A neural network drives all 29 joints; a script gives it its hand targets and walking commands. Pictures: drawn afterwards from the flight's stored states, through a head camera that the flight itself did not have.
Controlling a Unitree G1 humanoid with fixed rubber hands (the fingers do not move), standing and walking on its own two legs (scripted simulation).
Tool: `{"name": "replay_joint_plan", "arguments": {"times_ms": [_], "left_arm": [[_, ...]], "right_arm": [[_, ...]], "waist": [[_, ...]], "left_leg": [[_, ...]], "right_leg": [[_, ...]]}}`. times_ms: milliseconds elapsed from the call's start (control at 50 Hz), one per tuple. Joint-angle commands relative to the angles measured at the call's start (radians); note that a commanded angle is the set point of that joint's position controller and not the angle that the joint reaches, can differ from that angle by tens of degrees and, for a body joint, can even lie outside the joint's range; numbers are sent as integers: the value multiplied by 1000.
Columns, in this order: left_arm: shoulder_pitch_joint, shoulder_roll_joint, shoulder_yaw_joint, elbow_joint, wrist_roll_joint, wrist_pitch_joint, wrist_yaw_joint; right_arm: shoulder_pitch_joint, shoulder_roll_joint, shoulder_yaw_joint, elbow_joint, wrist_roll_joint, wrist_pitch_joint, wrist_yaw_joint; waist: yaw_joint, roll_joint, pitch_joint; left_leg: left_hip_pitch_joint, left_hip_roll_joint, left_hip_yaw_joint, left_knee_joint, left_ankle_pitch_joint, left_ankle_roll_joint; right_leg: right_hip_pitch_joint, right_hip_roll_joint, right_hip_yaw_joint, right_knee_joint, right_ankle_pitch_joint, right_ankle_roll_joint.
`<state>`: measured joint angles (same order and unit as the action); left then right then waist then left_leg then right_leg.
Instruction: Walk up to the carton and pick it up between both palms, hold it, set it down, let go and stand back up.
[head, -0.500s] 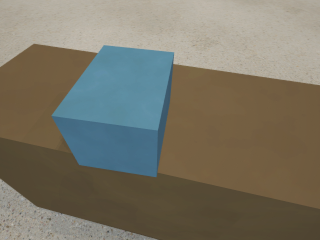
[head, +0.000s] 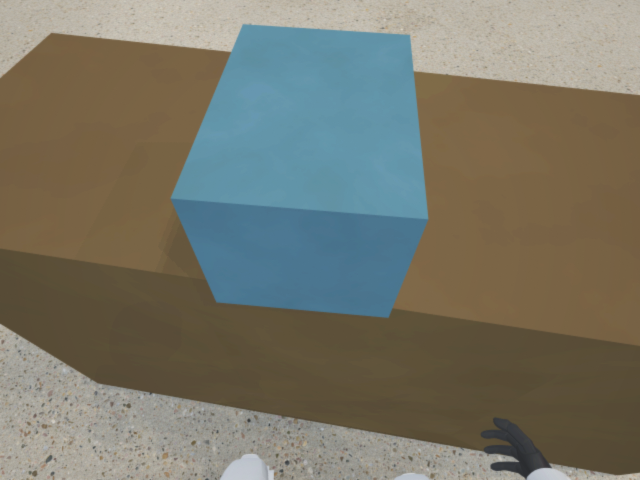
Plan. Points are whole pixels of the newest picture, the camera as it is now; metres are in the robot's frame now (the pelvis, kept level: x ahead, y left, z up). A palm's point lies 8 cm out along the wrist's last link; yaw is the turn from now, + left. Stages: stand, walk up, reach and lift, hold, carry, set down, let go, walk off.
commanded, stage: walk up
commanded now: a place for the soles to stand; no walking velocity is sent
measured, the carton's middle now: (313, 167) +0.45 +0.03 +0.13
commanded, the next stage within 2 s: none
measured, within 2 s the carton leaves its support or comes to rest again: neither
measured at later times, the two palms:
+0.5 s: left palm out of the picture +0.07 +0.32 -0.11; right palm out of the picture -0.03 -0.14 -0.12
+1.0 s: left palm out of the picture +0.00 +0.36 -0.11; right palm out of the picture -0.03 -0.12 -0.11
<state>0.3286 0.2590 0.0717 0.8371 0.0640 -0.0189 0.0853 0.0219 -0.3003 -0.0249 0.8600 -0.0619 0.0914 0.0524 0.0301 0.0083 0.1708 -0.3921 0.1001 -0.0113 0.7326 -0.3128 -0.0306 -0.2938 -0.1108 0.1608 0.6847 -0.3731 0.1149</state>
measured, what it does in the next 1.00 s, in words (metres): steps to the left: right foot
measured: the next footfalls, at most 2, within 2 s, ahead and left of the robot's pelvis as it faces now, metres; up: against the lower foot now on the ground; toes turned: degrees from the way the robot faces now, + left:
right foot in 0.28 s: +0.01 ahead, -0.02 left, +0.00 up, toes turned -5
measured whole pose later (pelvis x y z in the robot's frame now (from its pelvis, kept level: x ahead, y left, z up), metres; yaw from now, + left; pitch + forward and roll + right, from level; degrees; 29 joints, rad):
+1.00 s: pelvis -0.03 +0.12 +0.03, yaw -11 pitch -1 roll +1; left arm 0.31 0.23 -0.02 1.09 0.01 -0.01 0.02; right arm 0.23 -0.20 0.02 1.03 0.00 0.01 -0.01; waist 0.01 -0.02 0.02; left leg -0.22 0.00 0.11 0.45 -0.21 0.03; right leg -0.25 0.01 0.10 0.50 -0.22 0.01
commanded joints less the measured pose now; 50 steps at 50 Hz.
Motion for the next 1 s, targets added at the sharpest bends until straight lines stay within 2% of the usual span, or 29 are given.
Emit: {"name": "replay_joint_plan", "arguments": {"times_ms": [0,20,40,60,80,100,140,180,240,260,280,300,320,340,380,440,460,480,500,520,540,580,640,700,780,840,880,920,980], "left_arm": [[66,23,-4,-135,-38,14,19],[40,47,0,-131,-39,18,32],[22,78,14,-125,-45,17,34],[52,98,24,-102,-50,14,32],[80,92,23,-99,-53,13,27],[90,89,17,-106,-55,7,18],[61,54,7,-133,-58,2,0],[30,46,2,-151,-51,7,-16],[51,20,-1,-157,-44,9,-35],[51,54,5,-157,-38,8,-40],[17,117,20,-164,-53,6,-44],[-38,163,26,-155,-71,8,-43],[-72,115,15,-143,-76,3,-44],[-89,92,6,-131,-72,-2,-42],[-143,73,-7,-120,-61,-3,-40],[-139,63,-20,-88,-56,8,-64],[-103,38,-31,-69,-56,9,-72],[-49,28,-39,-39,-71,16,-77],[-51,35,-36,-13,-64,24,-76],[-48,36,-36,4,-56,28,-74],[-47,37,-38,19,-55,27,-77],[-21,25,-46,53,-51,12,-83],[-41,44,-52,84,-57,-6,-76],[-36,47,-58,122,-55,-2,-72],[-18,53,-68,163,-51,2,-66],[-1,52,-79,191,-53,-5,-62],[-11,72,-76,200,-55,-8,-58],[-4,73,-78,210,-58,-8,-58],[-5,75,-82,213,-62,-11,-58]], "right_arm": [[144,-252,-75,-68,23,-22,-14],[92,-225,-73,-95,30,-10,-22],[52,-178,-60,-103,35,-5,-30],[26,-138,-52,-121,23,1,-39],[-5,-127,-45,-137,13,4,-42],[-16,-111,-37,-145,17,-2,-40],[10,-67,-24,-129,18,-10,-41],[53,-58,-16,-113,33,-18,-53],[23,-88,-12,-82,56,-18,-62],[70,-50,3,-63,65,-21,-56],[121,-11,15,-53,65,-28,-52],[103,-26,4,-44,55,-19,-62],[97,-27,6,-35,39,-14,-59],[77,-25,4,-30,44,-19,-54],[175,4,9,21,51,-41,-46],[218,-3,8,32,52,-91,-47],[220,-10,7,29,43,-100,-49],[202,-36,4,19,55,-102,-50],[194,-69,-3,24,65,-101,-52],[199,-79,-3,39,75,-102,-53],[195,-67,3,45,76,-102,-58],[204,-77,1,57,62,-106,-66],[225,-39,4,68,57,-110,-60],[242,-44,5,90,59,-104,-61],[254,-57,2,110,57,-96,-68],[251,-50,8,121,53,-96,-65],[248,-39,12,130,61,-96,-65],[236,-50,14,130,60,-98,-64],[238,-33,18,137,56,-98,-64]], "waist": [[-109,387,-283],[-120,305,-247],[-109,207,-207],[-82,172,-198],[-55,187,-192],[-48,183,-232],[-56,166,-244],[-52,118,-252],[11,50,-198],[-1,-48,-183],[-24,-188,-157],[-14,-153,-100],[-27,-107,-64],[-21,-109,-28],[-54,-187,-90],[-59,-116,-160],[-36,-82,-184],[-16,-26,-159],[-7,22,-97],[4,65,-54],[4,35,-34],[10,60,-98],[-11,85,-151],[-12,108,-132],[-22,39,-100],[-26,47,-110],[-36,-26,-91],[-37,-19,-81],[-45,-63,-89]], "left_leg": [[347,282,-349,-373,492,265],[252,285,-339,-379,407,307],[240,254,-272,-347,397,293],[234,216,-187,-290,432,282],[210,187,-129,-242,496,268],[173,169,-114,-225,479,259],[191,177,-130,-228,443,261],[198,221,-184,-250,333,253],[-15,224,-188,-264,78,180],[-107,163,-135,-220,-54,125],[-154,39,2,-93,-161,54],[26,-18,9,81,-235,45],[76,-15,-24,99,-218,51],[51,-39,-30,100,-199,50],[101,-42,-5,20,-113,55],[220,-55,28,-244,82,57],[239,-27,-42,-277,49,69],[168,43,-151,-373,-198,101],[20,101,-235,-466,-361,117],[-80,125,-276,-538,-427,119],[-88,123,-279,-567,-408,121],[-3,110,-221,-541,-302,105],[78,85,-161,-522,-217,101],[85,84,-154,-537,-263,108],[94,96,-134,-533,-280,117],[131,75,-105,-498,-189,110],[152,62,-77,-459,-116,108],[173,48,-64,-442,-85,99],[209,24,-23,-389,-1,93]], "right_leg": [[-296,215,-102,493,-421,-111],[-285,174,-53,604,-418,-121],[-300,166,-42,631,-364,-121],[-280,153,-68,617,-313,-119],[-243,138,-85,543,-282,-117],[-167,135,-102,467,-260,-120],[-121,142,-151,323,-223,-114],[-73,127,-139,196,-151,-121],[159,105,-94,-185,86,-142],[227,7,75,-291,49,-181],[171,-160,334,-372,-11,-236],[-146,-242,379,-421,-140,-326],[-212,-206,364,-449,-254,-314],[-226,-151,307,-462,-246,-301],[-162,-102,180,-406,-181,-276],[-109,-3,56,-300,-61,-213],[-110,17,53,-272,-65,-194],[-126,70,28,-261,-178,-170],[-37,111,-27,-180,-140,-154],[31,118,-55,-136,-68,-150],[38,119,-55,-138,-17,-148],[57,100,-47,-182,59,-164],[55,85,-24,-220,81,-170],[42,82,-24,-228,70,-157],[0,85,-40,-239,41,-154],[-4,71,3,-265,76,-151],[-26,58,18,-289,82,-152],[-57,55,34,-291,108,-152],[-82,43,59,-314,116,-152]]}}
